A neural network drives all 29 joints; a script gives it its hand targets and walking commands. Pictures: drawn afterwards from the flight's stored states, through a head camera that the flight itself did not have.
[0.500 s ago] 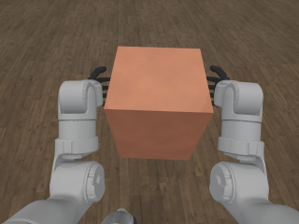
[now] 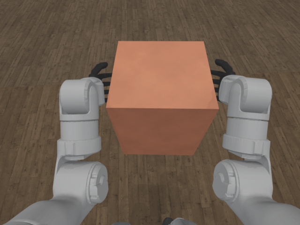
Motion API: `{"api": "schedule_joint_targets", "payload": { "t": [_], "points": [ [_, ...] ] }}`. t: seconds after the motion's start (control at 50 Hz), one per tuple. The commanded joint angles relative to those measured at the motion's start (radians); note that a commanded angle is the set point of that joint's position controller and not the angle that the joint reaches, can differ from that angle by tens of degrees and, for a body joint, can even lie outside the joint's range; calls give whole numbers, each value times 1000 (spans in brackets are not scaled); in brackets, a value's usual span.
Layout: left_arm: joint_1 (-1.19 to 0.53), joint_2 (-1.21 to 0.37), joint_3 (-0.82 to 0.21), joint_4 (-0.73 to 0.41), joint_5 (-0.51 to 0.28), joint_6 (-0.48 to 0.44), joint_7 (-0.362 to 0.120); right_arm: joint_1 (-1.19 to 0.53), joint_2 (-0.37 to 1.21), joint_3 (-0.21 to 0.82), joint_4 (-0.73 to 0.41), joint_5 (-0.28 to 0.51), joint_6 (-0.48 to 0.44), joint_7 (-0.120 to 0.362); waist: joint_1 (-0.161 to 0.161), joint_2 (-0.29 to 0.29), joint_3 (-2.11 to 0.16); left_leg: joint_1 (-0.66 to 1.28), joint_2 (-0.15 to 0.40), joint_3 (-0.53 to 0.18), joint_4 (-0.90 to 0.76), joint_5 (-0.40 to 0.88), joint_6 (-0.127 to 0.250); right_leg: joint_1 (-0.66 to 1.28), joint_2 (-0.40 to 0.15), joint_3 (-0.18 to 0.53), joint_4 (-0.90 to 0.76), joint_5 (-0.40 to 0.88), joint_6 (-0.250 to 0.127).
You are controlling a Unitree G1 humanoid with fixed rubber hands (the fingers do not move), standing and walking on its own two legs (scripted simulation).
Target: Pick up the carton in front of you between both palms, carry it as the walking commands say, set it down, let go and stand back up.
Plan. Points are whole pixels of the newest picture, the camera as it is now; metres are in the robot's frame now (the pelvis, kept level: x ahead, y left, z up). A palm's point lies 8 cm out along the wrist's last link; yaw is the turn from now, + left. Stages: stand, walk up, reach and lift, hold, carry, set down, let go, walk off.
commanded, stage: carry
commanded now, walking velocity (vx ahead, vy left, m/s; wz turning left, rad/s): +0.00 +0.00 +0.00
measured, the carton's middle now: (159, 103) +0.40 +0.00 +0.08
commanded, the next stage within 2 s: none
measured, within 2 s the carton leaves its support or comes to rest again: neither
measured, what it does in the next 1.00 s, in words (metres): steps on the spot: left foot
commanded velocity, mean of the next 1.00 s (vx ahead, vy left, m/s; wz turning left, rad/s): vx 0.00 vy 0.00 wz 0.00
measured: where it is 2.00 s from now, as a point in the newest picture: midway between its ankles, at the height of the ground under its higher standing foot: outside the picture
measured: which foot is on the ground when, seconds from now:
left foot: up 0.00-0.02, down 0.04-1.00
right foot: down 0.00-1.00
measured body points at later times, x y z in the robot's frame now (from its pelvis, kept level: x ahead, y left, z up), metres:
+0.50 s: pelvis +0.08 +0.01 +0.00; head +0.06 +0.01 +0.45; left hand +0.43 +0.16 +0.11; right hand +0.43 -0.14 +0.11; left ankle +0.01 +0.12 -0.73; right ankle +0.07 -0.08 -0.73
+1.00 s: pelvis +0.07 +0.01 +0.00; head +0.03 +0.01 +0.45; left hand +0.41 +0.16 +0.13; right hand +0.41 -0.14 +0.13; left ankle +0.01 +0.12 -0.73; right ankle +0.07 -0.08 -0.73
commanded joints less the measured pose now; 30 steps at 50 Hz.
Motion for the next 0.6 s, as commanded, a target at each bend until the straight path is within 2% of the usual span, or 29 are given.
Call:
{"api": "schedule_joint_targets", "payload": {
  "t": [0.0,0.02,0.04,0.06,0.08,0.1,0.18,0.26,0.36,0.46,0.58],
  "points": [
    [-874,-1077,-617,-183,-499,-36,-225,-694,1115,590,-85,419,-7,224,-28,-132,-668,134,-10,41,-226,203,-1,536,-203,186,-10,688,-70],
    [-864,-1069,-616,-179,-498,-35,-224,-682,1109,586,-82,411,-5,220,-31,-113,-669,228,16,27,-254,304,5,467,-184,159,-2,587,-54],
    [-841,-1057,-615,-156,-490,-35,-223,-672,1106,583,-70,406,0,221,-37,-82,-674,315,68,-18,-249,379,15,391,-175,148,9,474,-36],
    [-832,-1052,-619,-145,-482,-32,-224,-667,1098,588,-60,397,-1,223,-39,-1,-667,350,129,-66,-153,622,43,331,-142,119,21,416,-14],
    [-824,-1054,-621,-119,-476,-29,-227,-651,1092,586,-38,388,1,227,-37,38,-643,353,151,-65,-107,771,61,302,-122,106,32,361,0],
    [-796,-1049,-615,-78,-467,-26,-230,-627,1090,581,-8,386,3,234,-37,50,-623,343,156,-61,-91,832,68,292,-118,105,47,359,5],
    [-689,-1063,-561,75,-431,-40,-247,-570,1110,553,102,380,-14,266,-32,37,-578,275,125,-53,-85,821,69,331,-127,121,79,475,0],
    [-616,-1108,-515,153,-398,-83,-261,-531,1167,542,148,378,-63,287,-29,18,-518,246,124,-59,-112,803,69,338,-122,117,76,456,3],
    [-633,-1148,-563,75,-421,-146,-257,-584,1216,604,42,425,-126,284,-31,20,-496,258,129,-59,-139,765,70,356,-117,114,55,389,1],
    [-622,-1138,-632,-43,-457,-161,-236,-570,1200,670,-79,453,-139,260,-36,3,-529,273,122,-52,-148,680,67,418,-127,122,42,427,-7],
    [-522,-1093,-638,-29,-439,-152,-237,-449,1157,668,-38,421,-127,260,-36,4,-519,289,120,-51,-150,687,70,415,-133,122,38,445,-6]
  ]
}}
